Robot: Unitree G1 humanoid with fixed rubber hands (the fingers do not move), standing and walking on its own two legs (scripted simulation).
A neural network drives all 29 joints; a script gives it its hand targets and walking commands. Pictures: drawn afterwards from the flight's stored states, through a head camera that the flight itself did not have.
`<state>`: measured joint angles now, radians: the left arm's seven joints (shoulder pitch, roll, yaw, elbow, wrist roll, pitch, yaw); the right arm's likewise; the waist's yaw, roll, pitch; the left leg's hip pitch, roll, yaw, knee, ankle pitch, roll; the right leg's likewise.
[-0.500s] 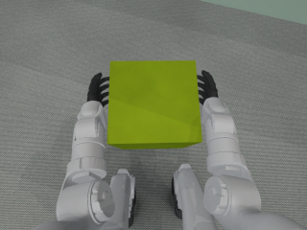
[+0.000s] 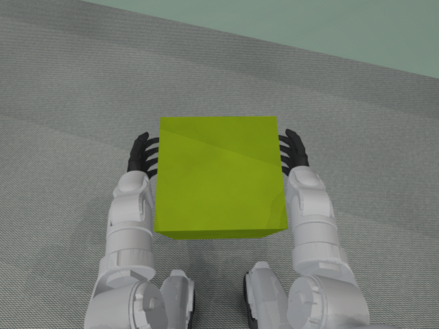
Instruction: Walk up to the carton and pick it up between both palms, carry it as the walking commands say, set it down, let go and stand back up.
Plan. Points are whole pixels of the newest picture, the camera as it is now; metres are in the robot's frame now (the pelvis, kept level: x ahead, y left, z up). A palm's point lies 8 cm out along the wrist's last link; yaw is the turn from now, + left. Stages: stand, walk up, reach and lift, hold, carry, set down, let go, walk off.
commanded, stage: reach and lift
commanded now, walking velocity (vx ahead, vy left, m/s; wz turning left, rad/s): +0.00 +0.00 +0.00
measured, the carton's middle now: (218, 186) +0.38 +0.00 -0.10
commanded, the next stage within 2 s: none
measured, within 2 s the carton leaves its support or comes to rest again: neither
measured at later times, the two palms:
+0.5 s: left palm (126, 170) +0.36 +0.15 +0.04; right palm (310, 165) +0.36 -0.15 +0.03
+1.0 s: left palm (105, 164) +0.34 +0.15 +0.11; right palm (326, 159) +0.34 -0.15 +0.10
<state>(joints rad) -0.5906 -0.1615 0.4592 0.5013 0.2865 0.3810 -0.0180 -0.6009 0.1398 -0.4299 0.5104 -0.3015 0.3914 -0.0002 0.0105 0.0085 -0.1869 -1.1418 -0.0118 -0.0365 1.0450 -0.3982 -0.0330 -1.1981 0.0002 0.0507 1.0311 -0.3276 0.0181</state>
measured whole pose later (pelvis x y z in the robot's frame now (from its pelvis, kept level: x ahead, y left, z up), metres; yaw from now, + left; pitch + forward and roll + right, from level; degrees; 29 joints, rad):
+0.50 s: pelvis +0.01 +0.00 +0.06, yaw -1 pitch +17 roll +1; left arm -0.46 -0.20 0.43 0.43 0.33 0.41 -0.04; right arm -0.48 0.18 -0.41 0.44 -0.34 0.42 0.03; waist 0.01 0.01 -0.09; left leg -0.74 0.00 -0.03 0.73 -0.29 -0.03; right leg -0.79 0.00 0.05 0.72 -0.23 0.02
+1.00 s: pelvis +0.03 +0.00 +0.09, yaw +0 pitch +3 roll +0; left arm -0.36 -0.18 0.33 0.37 0.31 0.54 -0.04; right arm -0.36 0.18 -0.33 0.36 -0.33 0.55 0.02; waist 0.00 0.02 -0.02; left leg -0.29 0.00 -0.05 0.44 -0.21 -0.02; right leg -0.34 -0.01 0.03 0.44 -0.15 0.02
